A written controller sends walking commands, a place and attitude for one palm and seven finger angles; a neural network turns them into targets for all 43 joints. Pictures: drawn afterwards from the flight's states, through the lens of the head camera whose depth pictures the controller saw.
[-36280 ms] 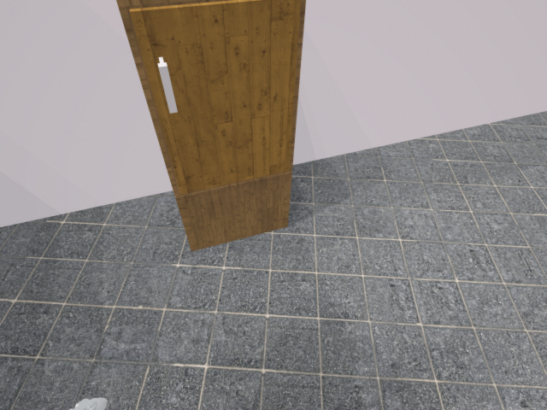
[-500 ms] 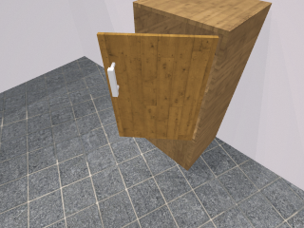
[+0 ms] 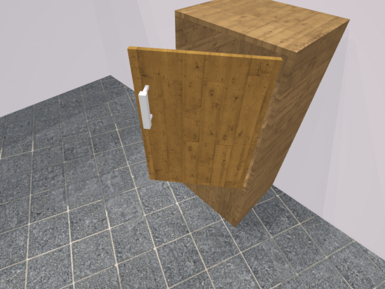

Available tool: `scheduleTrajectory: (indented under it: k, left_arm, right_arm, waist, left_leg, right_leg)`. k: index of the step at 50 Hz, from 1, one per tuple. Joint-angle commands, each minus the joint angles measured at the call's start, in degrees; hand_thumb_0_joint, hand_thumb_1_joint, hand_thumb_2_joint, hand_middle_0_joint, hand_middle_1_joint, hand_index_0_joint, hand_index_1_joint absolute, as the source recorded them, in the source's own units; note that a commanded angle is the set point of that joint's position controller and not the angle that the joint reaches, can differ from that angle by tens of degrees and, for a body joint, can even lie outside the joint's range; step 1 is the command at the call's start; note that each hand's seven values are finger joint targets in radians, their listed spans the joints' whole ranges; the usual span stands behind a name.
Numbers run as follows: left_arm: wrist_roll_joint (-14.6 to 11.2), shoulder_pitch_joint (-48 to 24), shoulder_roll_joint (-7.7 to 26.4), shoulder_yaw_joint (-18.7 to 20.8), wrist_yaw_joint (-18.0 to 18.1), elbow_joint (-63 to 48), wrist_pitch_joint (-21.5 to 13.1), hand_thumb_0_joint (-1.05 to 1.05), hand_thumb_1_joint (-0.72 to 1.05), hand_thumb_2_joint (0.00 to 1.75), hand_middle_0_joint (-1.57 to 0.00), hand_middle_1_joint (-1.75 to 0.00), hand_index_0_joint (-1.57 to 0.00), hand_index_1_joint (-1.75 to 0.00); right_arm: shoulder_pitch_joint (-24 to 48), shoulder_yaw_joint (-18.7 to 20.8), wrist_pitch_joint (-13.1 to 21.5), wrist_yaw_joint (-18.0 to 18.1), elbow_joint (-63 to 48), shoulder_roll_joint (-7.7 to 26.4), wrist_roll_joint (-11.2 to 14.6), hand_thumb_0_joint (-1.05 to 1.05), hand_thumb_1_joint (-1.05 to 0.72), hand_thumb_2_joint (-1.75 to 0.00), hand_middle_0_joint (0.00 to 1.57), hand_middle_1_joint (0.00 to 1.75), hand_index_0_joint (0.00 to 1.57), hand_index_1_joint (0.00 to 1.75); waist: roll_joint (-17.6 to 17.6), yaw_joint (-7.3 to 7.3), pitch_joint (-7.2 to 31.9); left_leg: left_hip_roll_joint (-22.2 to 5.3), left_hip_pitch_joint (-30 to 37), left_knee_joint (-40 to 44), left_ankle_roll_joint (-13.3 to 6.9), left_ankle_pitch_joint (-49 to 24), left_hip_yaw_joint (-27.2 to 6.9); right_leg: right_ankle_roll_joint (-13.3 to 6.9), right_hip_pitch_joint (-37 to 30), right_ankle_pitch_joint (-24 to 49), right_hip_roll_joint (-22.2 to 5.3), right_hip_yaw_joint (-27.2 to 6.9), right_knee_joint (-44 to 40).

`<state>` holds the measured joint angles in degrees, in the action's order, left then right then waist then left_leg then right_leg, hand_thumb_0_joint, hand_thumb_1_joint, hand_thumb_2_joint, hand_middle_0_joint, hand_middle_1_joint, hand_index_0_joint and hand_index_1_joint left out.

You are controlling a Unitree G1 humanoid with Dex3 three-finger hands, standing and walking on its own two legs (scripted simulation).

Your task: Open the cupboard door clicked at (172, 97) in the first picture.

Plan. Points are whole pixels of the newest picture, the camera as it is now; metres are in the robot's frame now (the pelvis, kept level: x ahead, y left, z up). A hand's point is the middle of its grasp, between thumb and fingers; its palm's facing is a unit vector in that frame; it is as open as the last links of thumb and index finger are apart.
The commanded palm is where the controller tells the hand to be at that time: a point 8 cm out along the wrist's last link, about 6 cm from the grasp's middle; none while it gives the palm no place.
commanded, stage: shuffle to correct the standing spot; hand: left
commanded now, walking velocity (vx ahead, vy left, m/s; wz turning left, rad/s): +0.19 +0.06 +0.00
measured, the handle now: (146, 107) +0.62 +0.19 +0.04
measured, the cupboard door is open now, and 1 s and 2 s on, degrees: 38 38 38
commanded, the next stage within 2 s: come to a stop and stand still in 0.04 s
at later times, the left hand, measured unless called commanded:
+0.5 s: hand out of the picture +0.08 +0.19 -0.17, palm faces +0.05 -0.97 -0.24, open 7.3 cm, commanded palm none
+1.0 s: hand out of the picture -0.02 +0.22 -0.17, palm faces +0.02 -0.97 -0.23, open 7.4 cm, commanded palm none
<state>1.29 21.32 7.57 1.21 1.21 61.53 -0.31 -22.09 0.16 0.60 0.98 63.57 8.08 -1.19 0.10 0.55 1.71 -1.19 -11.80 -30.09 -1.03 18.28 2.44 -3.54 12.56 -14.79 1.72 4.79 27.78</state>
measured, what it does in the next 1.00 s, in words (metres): stands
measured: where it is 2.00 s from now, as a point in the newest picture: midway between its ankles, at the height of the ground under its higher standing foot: outside the picture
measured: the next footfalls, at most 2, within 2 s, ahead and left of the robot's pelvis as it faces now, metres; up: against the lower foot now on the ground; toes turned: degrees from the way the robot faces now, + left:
none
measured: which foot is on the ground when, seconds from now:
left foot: down 0.00-1.00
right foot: down 0.00-1.00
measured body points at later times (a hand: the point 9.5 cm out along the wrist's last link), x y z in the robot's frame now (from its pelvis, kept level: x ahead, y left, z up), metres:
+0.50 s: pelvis +0.05 +0.01 +0.00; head +0.07 +0.00 +0.45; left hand +0.07 +0.24 -0.15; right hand +0.04 -0.21 -0.16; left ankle -0.01 +0.11 -0.73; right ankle +0.04 -0.08 -0.73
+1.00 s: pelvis -0.03 +0.04 +0.00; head -0.04 +0.03 +0.45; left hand -0.02 +0.27 -0.15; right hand +0.01 -0.19 -0.16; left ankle +0.00 +0.12 -0.74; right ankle +0.03 -0.08 -0.73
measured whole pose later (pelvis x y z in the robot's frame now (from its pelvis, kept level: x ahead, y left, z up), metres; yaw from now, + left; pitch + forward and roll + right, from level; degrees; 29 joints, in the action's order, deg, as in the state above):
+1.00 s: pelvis -0.03 +0.04 +0.00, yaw -1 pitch -2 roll +0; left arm 1.5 18.7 9.8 0.1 1.3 58.3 0.6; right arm -16.4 0.6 -0.5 0.2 56.6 10.9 -1.4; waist -1.7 0.5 -0.1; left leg 1.9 -13.4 -27.8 -3.3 13.1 4.3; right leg -0.9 17.4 -13.0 -1.3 2.6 29.0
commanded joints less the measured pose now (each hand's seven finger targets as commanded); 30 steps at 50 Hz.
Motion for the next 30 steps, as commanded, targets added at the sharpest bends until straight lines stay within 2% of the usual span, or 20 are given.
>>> scheduleTrajectory:
  k: [1, 3, 4, 5, 6, 8, 9, 10, 11, 12, 14, 16, 17, 19, 21, 23, 27, 28, 29, 30]
  left_arm:
    - [-0.03, 1.96, 6.92, 2.21, -0.26, -3.38, -0.7, 0.0, 0.9, 0.9, -0.2, -0.3, -0.2, -0.3]
    - [0.04, 2.16, 4.85, 1.72, -0.65, -3.55, -0.91, 0.0, 0.9, 0.9, -0.2, -0.3, -0.2, -0.3]
    - [0.26, 1.19, 3.59, 1.36, -0.84, -3.96, -1.09, 0.0, 0.9, 0.9, -0.2, -0.3, -0.2, -0.3]
    - [0.51, -0.32, 2.59, 1.01, -0.94, -4.79, -1.45, 0.0, 0.9, 0.9, -0.2, -0.3, -0.2, -0.3]
    - [0.62, -1.8, 2.28, 0.84, -1.08, -5.38, -1.84, 0.0, 0.9, 0.9, -0.2, -0.3, -0.2, -0.3]
    - [0.3, -1.9, 1.13, 0.76, -1.19, -5.09, -2.41, 0.0, 0.9, 0.9, -0.2, -0.3, -0.2, -0.3]
    - [0.13, 0.08, 0.73, 0.85, -1.1, -4.13, -2.5, 0.0, 0.9, 0.9, -0.2, -0.3, -0.2, -0.3]
    - [-0.07, 3.45, 1.17, 1.04, -0.81, -2.71, -2.59, 0.0, 0.9, 0.9, -0.2, -0.3, -0.2, -0.3]
    - [-0.2, 6.55, 3.26, 1.35, -0.23, -1.38, -2.83, 0.0, 0.9, 0.9, -0.2, -0.3, -0.2, -0.3]
    - [-0.66, 7.54, 5.26, 1.24, 0.18, -0.26, -2.71, 0.0, 0.9, 0.9, -0.2, -0.3, -0.2, -0.3]
    - [-1.08, 6.27, 6.33, 1.0, 1.11, 0.39, -2.59, 0.0, 0.9, 0.9, -0.2, -0.3, -0.2, -0.3]
    - [-0.83, 3.28, 6.54, 0.82, 1.65, -0.26, -1.69, 0.0, 0.9, 0.9, -0.2, -0.3, -0.2, -0.3]
    - [-0.87, 2.51, 6.16, 0.79, 1.76, -0.93, -1.36, 0.0, 0.9, 0.9, -0.2, -0.3, -0.2, -0.3]
    - [-0.87, 1.12, 6.14, 1.12, 1.88, -2.01, -0.79, 0.0, 0.9, 0.9, -0.2, -0.3, -0.2, -0.3]
    - [-0.59, 0.16, 6.23, 1.53, 2.01, -2.97, -0.42, 0.0, 0.9, 0.9, -0.2, -0.3, -0.2, -0.3]
    - [-0.47, -0.68, 6.68, 1.85, 1.88, -3.81, -0.14, 0.0, 0.9, 0.9, -0.2, -0.3, -0.2, -0.3]
    - [-0.23, -2.43, 6.27, 1.21, 1.61, -4.55, 0.14, 0.0, 0.9, 0.9, -0.2, -0.3, -0.2, -0.3]
    - [-0.38, 3.27, 10.04, 1.43, 3.65, -2.83, -0.77, 0.0, 0.9, 0.9, -0.2, -0.3, -0.2, -0.3]
    - [0.02, 2.89, 11.91, 2.21, 3.43, -5.57, -1.89, 0.0, 0.9, 0.9, -0.2, -0.3, -0.2, -0.3]
    - [0.18, 1.43, 10.53, 1.68, 3.14, -6.42, -2.25, 0.0, 0.9, 0.9, -0.2, -0.3, -0.2, -0.3]
  right_arm:
    - [-6.09, 0.42, 1.42, 0.35, -1.93, 3.25, -0.19, 0.0, -0.9, -0.9, 0.2, 0.3, 0.2, 0.3]
    - [-7.28, 0.79, 2.11, 0.61, -1.64, 5.37, -0.17, 0.0, -0.9, -0.9, 0.2, 0.3, 0.2, 0.3]
    - [-8.58, 1.15, 2.31, 0.88, -1.34, 6.95, -0.07, 0.0, -0.9, -0.9, 0.2, 0.3, 0.2, 0.3]
    - [-9.18, 1.33, 2.46, 1.19, -1.51, 7.44, -0.01, 0.0, -0.9, -0.9, 0.2, 0.3, 0.2, 0.3]
    - [-9.49, 1.24, 2.63, 1.31, -1.49, 6.85, -0.01, 0.0, -0.9, -0.9, 0.2, 0.3, 0.2, 0.3]
    - [-8.23, 0.95, 3.03, 1.43, -1.73, 6.68, -0.18, 0.0, -0.9, -0.9, 0.2, 0.3, 0.2, 0.3]
    - [-6.64, 0.69, 3.14, 1.69, -1.98, 6.34, -0.02, 0.0, -0.9, -0.9, 0.2, 0.3, 0.2, 0.3]
    - [-5.05, 0.46, 3.31, 1.95, -2.49, 5.92, 0.35, 0.0, -0.9, -0.9, 0.2, 0.3, 0.2, 0.3]
    - [-4.31, 0.24, 3.75, 2.14, -3.08, 4.36, 0.67, 0.0, -0.9, -0.9, 0.2, 0.3, 0.2, 0.3]
    - [-4.61, 0.1, 3.66, 2.24, -2.83, 4.23, 0.81, 0.0, -0.9, -0.9, 0.2, 0.3, 0.2, 0.3]
    - [-4.36, 0.19, 2.47, 2.32, -1.74, 2.27, 1.15, 0.0, -0.9, -0.9, 0.2, 0.3, 0.2, 0.3]
    - [-4.17, 0.5, 1.54, 2.37, -0.89, 1.17, 1.32, 0.0, -0.9, -0.9, 0.2, 0.3, 0.2, 0.3]
    - [-4.31, 0.69, 1.39, 2.56, -0.68, 1.32, 1.26, 0.0, -0.9, -0.9, 0.2, 0.3, 0.2, 0.3]
    - [-4.06, 1.38, 1.01, 2.87, -0.66, 3.01, 0.91, 0.0, -0.9, -0.9, 0.2, 0.3, 0.2, 0.3]
    - [-3.16, 2.13, 0.74, 2.91, -1.38, 4.23, 0.7, 0.0, -0.9, -0.9, 0.2, 0.3, 0.2, 0.3]
    - [-1.15, 2.55, 0.28, 2.8, -2.3, 5.0, 0.63, 0.0, -0.9, -0.9, 0.2, 0.3, 0.2, 0.3]
    - [0.97, 2.15, -0.09, 2.14, -3.49, 3.46, 0.58, 0.0, -0.9, -0.9, 0.2, 0.3, 0.2, 0.3]
    - [8.73, 2.81, 0.37, 1.35, -8.64, 7.71, 1.58, 0.0, -0.9, -0.9, 0.2, 0.3, 0.2, 0.3]
    - [5.0, 2.5, 0.06, 0.63, -11.02, 4.31, 1.34, 0.0, -0.9, -0.9, 0.2, 0.3, 0.2, 0.3]
    - [6.79, 2.4, -0.32, 0.49, -11.37, 4.62, 1.55, 0.0, -0.9, -0.9, 0.2, 0.3, 0.2, 0.3]
  waist:
    - [-0.35, -1.09, -10.61]
    - [-7.42, -1.08, -10.42]
    - [-11.53, -1.6, -11.16]
    - [-11.83, -1.76, -11.88]
    - [-9.26, -1.81, -11.98]
    - [-5.88, -1.0, -9.2]
    - [-4.38, 0.3, -7.07]
    - [-2.01, 1.57, -4.24]
    - [2.69, 2.25, -1.65]
    - [3.3, 1.52, -1.21]
    - [8.71, 0.47, -1.2]
    - [5.78, -0.27, -3.42]
    - [2.4, -0.37, -3.38]
    - [-1.12, -0.24, -1.78]
    - [-3.0, -0.21, -0.43]
    - [-1.2, -0.1, 0.15]
    - [2.52, -0.45, -1.02]
    - [6.84, 2.13, -1.58]
    - [12.16, 0.43, 5.39]
    - [9.04, 0.72, 7.49]
  left_leg:
    - [-1.3, -3.66, 6.56, -1.46, 4.14, -1.05]
    - [-6.6, -1.66, 12.34, -3.77, 6.13, -8.49]
    - [-10.98, -0.4, 15.94, -6.32, 7.02, -14.0]
    - [-13.93, 2.08, 17.33, -9.0, 3.6, -18.11]
    - [-15.23, 5.0, 16.26, -11.05, -3.94, -19.22]
    - [-14.54, 6.06, 12.09, -11.09, -18.98, -15.01]
    - [-12.22, 3.89, 8.52, -9.16, -26.34, -10.82]
    - [-8.94, 0.18, 4.19, -6.3, -29.86, -6.3]
    - [-5.0, -5.53, 0.22, -3.09, -29.68, -2.37]
    - [-2.76, -7.47, 0.25, -0.65, -19.35, -0.38]
    - [-2.18, -6.23, 0.38, 1.29, -11.75, -0.28]
    - [-2.67, -3.64, 4.0, 1.39, -15.75, -0.2]
    - [-3.51, -1.8, 5.12, 1.18, -23.38, -0.73]
    - [-5.31, 3.2, 3.74, 0.45, -37.69, -1.42]
    - [-6.7, 6.31, 1.82, -0.44, -46.61, -1.67]
    - [-6.78, 6.14, 0.75, -0.91, -43.03, -1.9]
    - [-4.98, 1.95, 3.76, -0.4, -20.66, -2.08]
    - [-4.49, -2.41, -9.8, 1.42, -17.65, 1.18]
    - [-0.82, -10.15, -14.05, 0.24, 4.67, -1.8]
    - [-1.65, -9.53, -15.91, 0.23, 9.35, -3.23]
  right_leg:
    - [-3.31, 6.87, -18.54, -9.72, -12.18, -9.17]
    - [-1.62, 8.92, -12.19, -5.3, -5.9, 0.06]
    - [-0.62, 11.44, -8.61, -2.89, -1.48, 7.3]
    - [-0.15, 15.31, -8.69, -2.21, 0.07, 11.44]
    - [-0.15, 18.14, -10.7, -2.8, -0.42, 13.1]
    - [0.25, 14.6, -10.65, -3.69, -0.55, 9.64]
    - [0.47, 7.68, -5.25, -3.84, -0.59, 3.76]
    - [0.24, -1.41, 6.02, -4.96, -2.66, 0.37]
    - [-0.98, -10.61, 25.36, -8.88, -7.58, 1.59]
    - [-2.67, -12.95, 36.45, -13.4, -10.24, 2.11]
    - [-3.99, -12.85, 53.59, -16.07, -10.51, 1.48]
    - [-2.1, -9.43, 54.16, -14.17, -7.65, 2.65]
    - [-0.79, -8.27, 51.89, -12.82, -6.88, 3.88]
    - [0.33, -5.18, 42.3, -10.8, -5.97, 5.27]
    - [0.8, -2.75, 35.0, -9.65, -5.0, 5.74]
    - [0.81, -2.03, 32.05, -9.5, -5.29, 5.25]
    - [-0.61, -2.07, 24.91, -11.37, -8.15, 0.58]
    - [2.71, -3.95, 56.1, -13.39, -12.35, -0.21]
    - [-2.17, -14.06, 61.78, -18.73, -16.78, 1.09]
    - [-6.07, -12.76, 53.49, -20.15, -16.58, -0.85]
